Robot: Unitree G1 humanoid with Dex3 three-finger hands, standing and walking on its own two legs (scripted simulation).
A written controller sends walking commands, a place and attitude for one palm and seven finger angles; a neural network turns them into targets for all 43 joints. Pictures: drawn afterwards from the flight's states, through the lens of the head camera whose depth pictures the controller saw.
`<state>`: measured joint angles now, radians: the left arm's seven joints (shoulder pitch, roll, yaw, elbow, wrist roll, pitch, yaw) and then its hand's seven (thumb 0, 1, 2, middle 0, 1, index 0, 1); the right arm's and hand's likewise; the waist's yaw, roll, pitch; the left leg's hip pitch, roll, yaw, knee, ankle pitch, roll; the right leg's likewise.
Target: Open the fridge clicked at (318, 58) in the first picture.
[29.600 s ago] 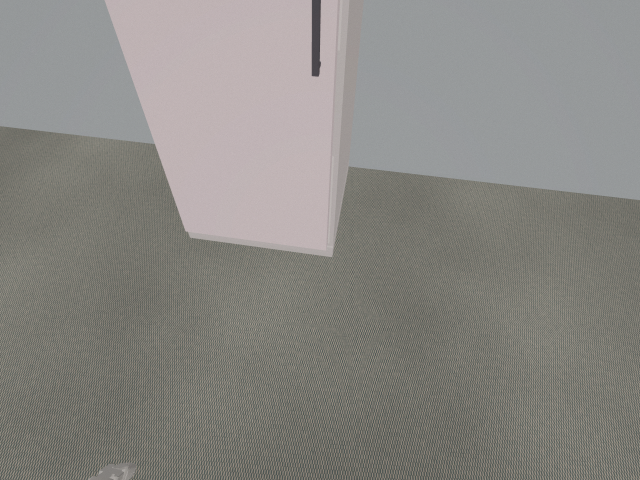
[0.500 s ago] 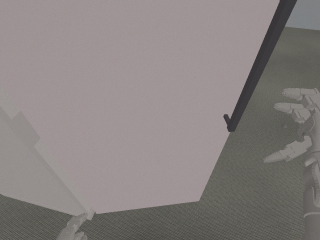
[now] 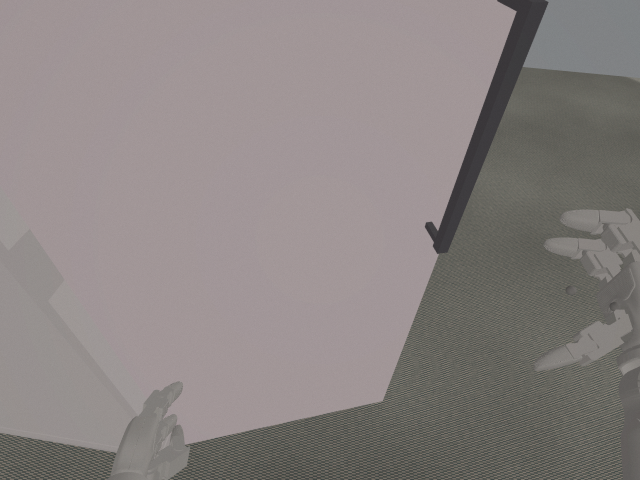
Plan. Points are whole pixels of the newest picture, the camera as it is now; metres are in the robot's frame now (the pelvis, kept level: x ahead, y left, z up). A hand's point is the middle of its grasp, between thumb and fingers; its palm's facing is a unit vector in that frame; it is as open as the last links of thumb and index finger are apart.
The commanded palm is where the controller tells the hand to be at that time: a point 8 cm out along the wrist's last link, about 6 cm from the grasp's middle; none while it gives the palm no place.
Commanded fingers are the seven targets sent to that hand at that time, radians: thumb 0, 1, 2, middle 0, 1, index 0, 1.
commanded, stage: draw the hand back to the body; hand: right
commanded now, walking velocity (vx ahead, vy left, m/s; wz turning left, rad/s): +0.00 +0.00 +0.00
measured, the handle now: (468, 147) +0.46 -0.17 +0.22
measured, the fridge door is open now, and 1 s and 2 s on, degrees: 69 69 69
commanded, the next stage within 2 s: step back with the hand held close in 1.62 s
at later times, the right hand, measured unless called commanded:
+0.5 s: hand (601, 318) +0.25 -0.27 +0.16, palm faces +0.05 +1.00 -0.06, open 14.7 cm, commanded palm +0.21 -0.31 +0.18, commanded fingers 0.00 0.41 -0.27 0.25 1.07 0.25 1.07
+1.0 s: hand (639, 324) +0.23 -0.29 +0.17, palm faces +0.47 +0.82 -0.33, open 11.2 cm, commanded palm +0.18 -0.32 +0.19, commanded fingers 0.00 -0.50 -0.71 0.21 0.53 0.21 0.53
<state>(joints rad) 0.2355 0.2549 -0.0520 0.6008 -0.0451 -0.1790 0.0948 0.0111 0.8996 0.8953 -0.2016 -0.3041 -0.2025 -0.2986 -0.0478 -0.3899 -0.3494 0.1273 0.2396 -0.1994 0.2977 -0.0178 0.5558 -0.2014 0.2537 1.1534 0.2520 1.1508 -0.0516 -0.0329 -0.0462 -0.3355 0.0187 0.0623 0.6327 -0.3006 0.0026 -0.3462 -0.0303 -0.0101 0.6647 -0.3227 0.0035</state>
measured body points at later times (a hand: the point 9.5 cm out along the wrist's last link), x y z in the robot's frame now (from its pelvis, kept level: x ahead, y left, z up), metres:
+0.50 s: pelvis +0.01 +0.00 +0.01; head -0.03 +0.01 +0.45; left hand +0.20 +0.23 -0.04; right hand +0.24 -0.32 +0.17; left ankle +0.02 +0.12 -0.72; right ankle +0.02 -0.12 -0.72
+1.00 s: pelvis +0.02 -0.02 +0.01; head +0.00 -0.01 +0.46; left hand +0.20 +0.19 -0.07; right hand +0.20 -0.33 +0.19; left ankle +0.02 +0.12 -0.72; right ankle +0.02 -0.12 -0.72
